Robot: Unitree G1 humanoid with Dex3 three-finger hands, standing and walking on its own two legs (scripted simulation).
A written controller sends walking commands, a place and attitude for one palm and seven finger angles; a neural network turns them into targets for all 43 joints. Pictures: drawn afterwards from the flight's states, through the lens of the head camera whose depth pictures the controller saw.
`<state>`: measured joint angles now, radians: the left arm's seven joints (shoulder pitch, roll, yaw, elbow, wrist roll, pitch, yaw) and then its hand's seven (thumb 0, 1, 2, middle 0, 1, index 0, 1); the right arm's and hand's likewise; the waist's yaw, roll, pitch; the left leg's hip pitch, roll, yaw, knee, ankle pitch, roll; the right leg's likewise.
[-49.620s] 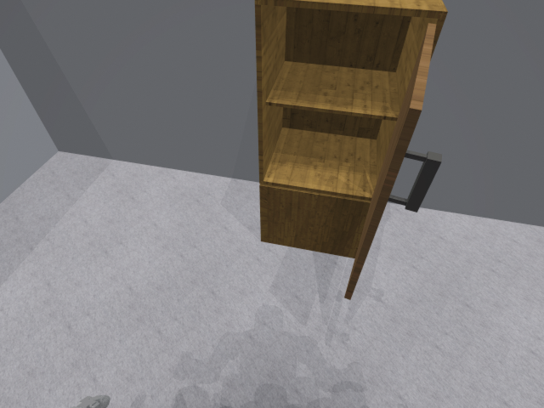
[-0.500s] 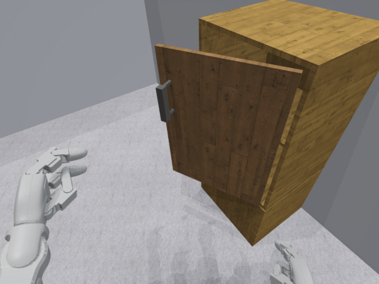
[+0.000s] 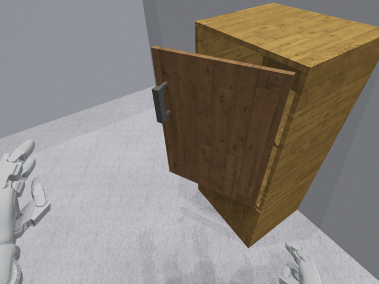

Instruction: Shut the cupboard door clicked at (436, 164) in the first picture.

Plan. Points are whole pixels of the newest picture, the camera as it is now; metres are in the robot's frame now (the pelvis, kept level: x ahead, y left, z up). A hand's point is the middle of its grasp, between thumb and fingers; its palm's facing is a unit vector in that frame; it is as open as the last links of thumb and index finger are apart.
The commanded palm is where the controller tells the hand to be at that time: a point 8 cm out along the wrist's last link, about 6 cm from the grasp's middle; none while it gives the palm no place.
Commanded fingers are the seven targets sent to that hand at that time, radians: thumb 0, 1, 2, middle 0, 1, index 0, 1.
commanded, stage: draw the hand back to the body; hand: left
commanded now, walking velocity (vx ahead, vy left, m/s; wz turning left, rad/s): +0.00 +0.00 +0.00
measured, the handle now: (163, 102) +0.66 +0.17 +0.05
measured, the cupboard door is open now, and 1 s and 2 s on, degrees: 27 27 27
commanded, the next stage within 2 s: step back with the hand held close in 0.02 s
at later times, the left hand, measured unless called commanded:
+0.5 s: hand (35, 203) +0.19 +0.28 +0.15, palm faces +0.36 -0.78 -0.52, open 7.4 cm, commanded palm +0.13 +0.32 +0.17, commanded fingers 0.00 0.90 0.90 -0.20 -0.30 -0.20 -0.30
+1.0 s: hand out of the picture +0.08 +0.28 +0.17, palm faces +0.51 -0.75 -0.42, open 7.4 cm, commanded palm +0.02 +0.31 +0.17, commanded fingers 0.00 0.90 0.90 -0.20 -0.30 -0.20 -0.30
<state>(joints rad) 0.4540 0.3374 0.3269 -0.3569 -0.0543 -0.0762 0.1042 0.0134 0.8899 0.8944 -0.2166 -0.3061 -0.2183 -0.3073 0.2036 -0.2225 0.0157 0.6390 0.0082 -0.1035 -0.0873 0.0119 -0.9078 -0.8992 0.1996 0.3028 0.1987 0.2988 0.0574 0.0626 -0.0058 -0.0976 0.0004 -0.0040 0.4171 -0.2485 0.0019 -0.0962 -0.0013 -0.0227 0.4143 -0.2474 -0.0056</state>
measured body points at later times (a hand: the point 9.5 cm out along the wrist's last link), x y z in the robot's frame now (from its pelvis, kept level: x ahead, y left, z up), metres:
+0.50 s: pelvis -0.02 +0.02 -0.01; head +0.00 +0.01 +0.44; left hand +0.17 +0.32 +0.18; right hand +0.15 -0.23 -0.09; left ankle -0.01 +0.12 -0.74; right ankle -0.01 -0.11 -0.74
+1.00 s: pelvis -0.11 +0.01 -0.03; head -0.12 +0.02 +0.42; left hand +0.05 +0.32 +0.19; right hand +0.05 -0.23 -0.10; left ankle -0.01 +0.12 -0.74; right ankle -0.01 -0.11 -0.74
